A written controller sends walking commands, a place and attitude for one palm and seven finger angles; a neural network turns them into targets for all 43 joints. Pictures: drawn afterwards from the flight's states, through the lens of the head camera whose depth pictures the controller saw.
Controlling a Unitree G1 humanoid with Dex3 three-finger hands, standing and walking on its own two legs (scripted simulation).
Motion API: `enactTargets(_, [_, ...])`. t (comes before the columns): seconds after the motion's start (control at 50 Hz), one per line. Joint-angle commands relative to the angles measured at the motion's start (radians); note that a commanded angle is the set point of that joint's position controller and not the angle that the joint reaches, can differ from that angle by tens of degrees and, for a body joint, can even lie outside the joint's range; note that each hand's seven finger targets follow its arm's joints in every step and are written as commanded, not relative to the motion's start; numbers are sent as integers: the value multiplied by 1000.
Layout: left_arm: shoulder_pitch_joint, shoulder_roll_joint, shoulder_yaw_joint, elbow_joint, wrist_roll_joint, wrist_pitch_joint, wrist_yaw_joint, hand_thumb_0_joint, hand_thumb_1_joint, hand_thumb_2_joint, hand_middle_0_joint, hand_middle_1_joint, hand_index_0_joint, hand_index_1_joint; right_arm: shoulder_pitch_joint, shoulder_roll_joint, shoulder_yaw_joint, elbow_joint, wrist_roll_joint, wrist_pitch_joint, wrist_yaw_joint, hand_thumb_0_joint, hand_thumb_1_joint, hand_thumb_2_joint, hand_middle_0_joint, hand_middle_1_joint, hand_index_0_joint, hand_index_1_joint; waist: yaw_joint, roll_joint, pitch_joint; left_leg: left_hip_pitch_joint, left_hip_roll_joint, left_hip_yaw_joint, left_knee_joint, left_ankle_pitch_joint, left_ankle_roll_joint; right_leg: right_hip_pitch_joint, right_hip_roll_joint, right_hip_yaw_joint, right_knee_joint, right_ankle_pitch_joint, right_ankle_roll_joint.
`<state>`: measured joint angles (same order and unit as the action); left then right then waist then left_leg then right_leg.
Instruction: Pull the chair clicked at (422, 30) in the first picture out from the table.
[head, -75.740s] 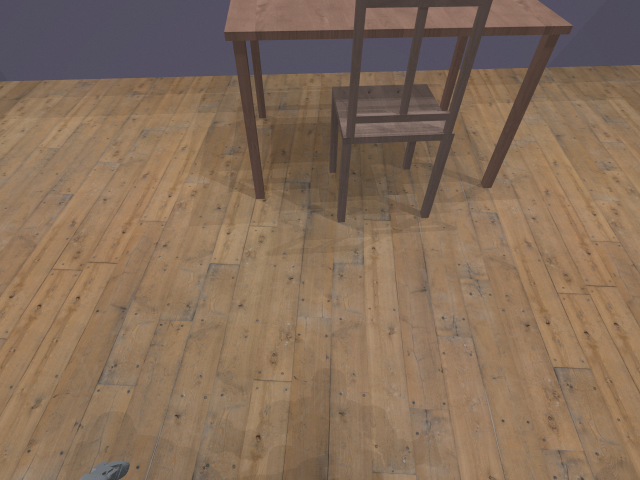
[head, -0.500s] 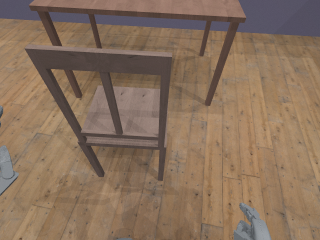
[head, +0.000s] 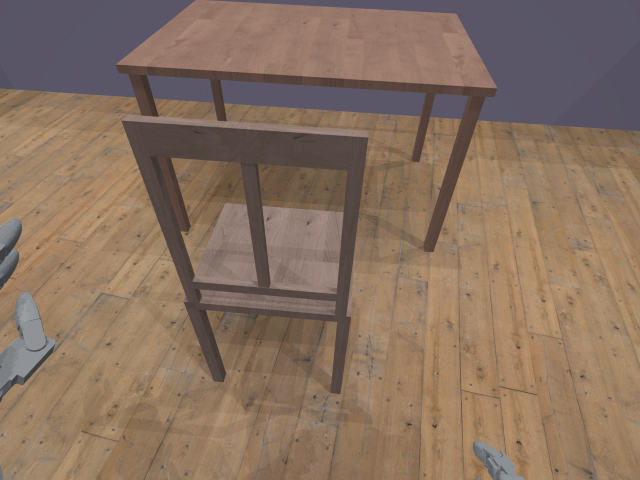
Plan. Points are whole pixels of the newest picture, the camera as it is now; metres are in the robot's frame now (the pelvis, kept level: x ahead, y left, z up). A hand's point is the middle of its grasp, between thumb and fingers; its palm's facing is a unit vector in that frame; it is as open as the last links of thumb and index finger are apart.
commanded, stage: stop stepping back and stand still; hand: left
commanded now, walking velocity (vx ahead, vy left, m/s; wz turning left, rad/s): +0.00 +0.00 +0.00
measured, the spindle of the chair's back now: (257, 232) +0.59 +0.15 -0.06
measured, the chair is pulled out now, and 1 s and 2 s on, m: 0.50 0.50 0.50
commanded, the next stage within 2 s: let the arm hang, fingers relaxed in 0.54 s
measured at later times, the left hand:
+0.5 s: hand (71, 304) +0.24 +0.26 +0.16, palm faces +0.35 -0.78 -0.51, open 7.4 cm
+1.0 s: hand out of the picture +0.07 +0.20 -0.17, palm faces +0.05 -0.98 -0.18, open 6.7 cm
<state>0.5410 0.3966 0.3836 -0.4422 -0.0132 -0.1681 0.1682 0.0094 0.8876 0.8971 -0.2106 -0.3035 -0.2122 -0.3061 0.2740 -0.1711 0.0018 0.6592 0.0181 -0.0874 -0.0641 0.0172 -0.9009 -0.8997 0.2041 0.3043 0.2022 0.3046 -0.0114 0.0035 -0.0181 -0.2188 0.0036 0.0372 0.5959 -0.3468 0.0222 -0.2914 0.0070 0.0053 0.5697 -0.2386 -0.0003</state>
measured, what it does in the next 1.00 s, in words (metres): stands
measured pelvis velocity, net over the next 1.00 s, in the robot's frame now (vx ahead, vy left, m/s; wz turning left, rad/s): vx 0.02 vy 0.02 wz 0.00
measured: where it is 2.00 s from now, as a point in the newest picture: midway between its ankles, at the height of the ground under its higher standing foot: outside the picture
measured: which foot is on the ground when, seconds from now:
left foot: down 0.00-1.00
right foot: down 0.00-1.00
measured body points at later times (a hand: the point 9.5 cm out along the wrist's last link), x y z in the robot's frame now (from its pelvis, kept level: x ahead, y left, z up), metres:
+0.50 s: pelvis +0.04 +0.01 +0.01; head +0.06 +0.01 +0.46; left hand +0.22 +0.30 +0.19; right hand +0.21 -0.24 -0.07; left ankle -0.01 +0.11 -0.73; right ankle +0.04 -0.12 -0.73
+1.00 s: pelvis +0.02 +0.02 +0.01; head +0.04 +0.04 +0.46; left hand +0.07 +0.25 -0.15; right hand +0.03 -0.22 -0.13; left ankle -0.01 +0.11 -0.73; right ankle +0.04 -0.12 -0.73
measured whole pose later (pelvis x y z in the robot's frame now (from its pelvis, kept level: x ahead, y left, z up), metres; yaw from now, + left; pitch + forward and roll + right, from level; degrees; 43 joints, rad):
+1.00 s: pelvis +0.02 +0.02 +0.01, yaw +0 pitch -1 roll -1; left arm 0.27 0.17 0.03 0.95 0.00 0.04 0.04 -0.05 1.03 0.89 -0.21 -0.30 -0.21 -0.30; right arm 0.31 -0.16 -0.01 1.00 -0.02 0.02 -0.02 0.01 -0.90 -0.90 0.20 0.30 0.20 0.30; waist 0.00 -0.03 0.05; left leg -0.14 -0.02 0.05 0.47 -0.31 0.05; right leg -0.21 -0.02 0.02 0.45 -0.22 0.03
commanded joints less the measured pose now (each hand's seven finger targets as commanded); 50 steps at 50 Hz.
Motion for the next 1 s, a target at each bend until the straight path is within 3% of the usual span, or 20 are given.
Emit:
enactTargets(0.0, [-61,209,147,-221,-8,-79,18,0,900,900,-200,-300,-200,-300,-135,-143,-45,-152,-4,-59,-7,0,-900,-900,200,300,200,300,7,43,57,-154,75,-95,-201,-142,32,74,-57,130,-184,-124,-36])
enactTargets(0.02, [-49,204,145,-217,-12,-81,17,0,900,900,-200,-300,-200,-300,-130,-143,-46,-154,-5,-58,-6,0,-900,-900,200,300,200,300,5,15,57,-130,66,-88,-183,-120,27,55,-67,154,-205,-139,-43])
enactTargets(0.06, [-32,199,143,-208,-16,-82,15,0,900,900,-200,-300,-200,-300,-132,-141,-45,-155,-6,-55,-8,0,-900,-900,200,300,200,300,3,6,30,-76,66,-75,-171,-14,24,63,-79,157,-199,-50,-47])
enactTargets(0.1, [-24,199,150,-209,-19,-87,15,0,900,900,-200,-300,-200,-300,-130,-145,-49,-160,-5,-53,-9,0,-900,-900,200,300,200,300,4,8,-14,-34,75,-78,-178,93,21,114,-80,136,-167,78,-45])
enactTargets(0.14, [-4,203,154,-208,-22,-89,14,0,900,900,-200,-300,-200,-300,-137,-147,-54,-171,-2,-52,-12,0,-900,-900,200,300,200,300,6,49,-45,7,87,-78,-187,214,20,146,-76,106,-130,209,-37])
enactTargets(0.2, [11,205,156,-219,-24,-90,11,0,900,900,-200,-300,-200,-300,-143,-146,-56,-180,2,-41,-13,0,-900,-900,200,300,200,300,9,41,-70,52,98,-73,-175,353,15,171,-77,84,-107,330,-29])
enactTargets(0.26, [26,208,157,-224,-28,-87,9,0,900,900,-200,-300,-200,-300,-147,-145,-60,-187,7,-28,-16,0,-900,-900,200,300,200,300,6,30,-82,72,91,-57,-162,405,7,188,-87,90,-107,416,-26])
enactTargets(0.3, [32,216,165,-256,-26,-90,10,0,900,900,-200,-300,-200,-300,-149,-149,-64,-196,7,-21,-15,0,-900,-900,200,300,200,300,7,58,-99,94,90,-52,-155,465,3,197,-90,89,-96,460,-29])
enactTargets(0.44, [61,225,182,-247,-29,-81,10,0,900,900,-200,-300,-200,-300,-157,-147,-68,-212,12,3,-20,0,-900,-900,200,300,200,300,8,58,-88,89,93,-51,-175,461,1,194,-79,74,-111,420,-25])
enactTargets(0.6, [43,203,150,-238,-32,-69,4,0,900,900,-200,-300,-200,-300,-165,-150,-61,-222,9,12,-22,0,-900,-900,200,300,200,300,8,63,-76,83,94,-58,-201,426,1,184,-71,66,-126,366,-20])
enactTargets(0.62, [-45,-31,-289,550,70,85,-138,0,900,900,-200,-300,-200,-300,-123,-248,-87,27,-12,-38,84,0,-900,-900,200,300,200,300,-53,29,-6,3,77,-57,-2,507,13,28,-114,-3,22,459,-30])
enactTargets(0.64, [-24,-82,-267,594,58,151,-151,0,900,900,-200,-300,-200,-300,-27,-181,-94,31,-22,11,79,0,-900,-900,200,300,200,300,-45,-72,-69,47,76,-43,-9,516,4,-1,-104,53,-6,405,-33])
enactTargets(0.68, [-103,-96,-291,669,50,159,-154,0,900,900,-200,-300,-200,-300,-18,-175,-79,14,-37,42,78,0,-900,-900,200,300,200,300,-34,-104,-72,-29,86,-92,-33,235,33,-14,-109,41,-10,183,-39])
enactTargets(0.72, [-187,-74,-306,776,47,160,-150,0,900,900,-200,-300,-200,-300,-43,-178,-73,18,-49,52,76,0,-900,-900,200,300,200,300,-20,-174,-34,-65,75,-120,-64,272,40,22,-110,57,-25,250,-39])
enactTargets(0.76, [-242,-64,-316,909,40,170,-144,0,900,900,-200,-300,-200,-300,-57,-176,-69,56,-51,62,66,0,-900,-900,200,300,200,300,-7,-124,-29,-28,79,-125,-113,364,37,59,-105,64,-30,314,-38])
enactTargets(0.82, [-277,-60,-330,1110,28,177,-134,0,900,900,-200,-300,-200,-300,-66,-172,-51,139,-44,71,50,0,-900,-900,200,300,200,300,14,11,-21,37,91,-119,-188,469,32,107,-78,61,-62,262,-25])
enactTargets(0.84, [-285,-53,-335,1166,27,179,-133,0,900,900,-200,-300,-200,-300,-59,-171,-46,164,-40,74,47,0,-900,-900,200,300,200,300,15,64,19,31,93,-119,-215,449,33,108,-70,57,-85,213,-24])
enactTargets(0.9, [-254,-94,-336,1306,27,174,-132,0,900,900,-200,-300,-200,-300,-25,-126,-38,245,-36,74,34,0,-900,-900,200,300,200,300,17,130,27,52,87,-100,-252,311,31,126,-66,69,-156,153,-29])
enactTargets(0.92, [-245,-117,-328,1327,28,174,-130,0,900,900,-200,-300,-200,-300,0,-111,-42,261,-40,75,31,0,-900,-900,200,300,200,300,16,178,27,44,86,-101,-263,270,35,134,-63,60,-169,133,-31])
enactTargets(0.98, [-248,-115,-345,1387,24,174,-133,0,900,900,-200,-300,-200,-300,42,-102,-43,304,-36,82,30,0,-900,-900,200,300,200,300,14,137,59,27,91,-111,-298,163,41,136,-61,54,-203,100,-31])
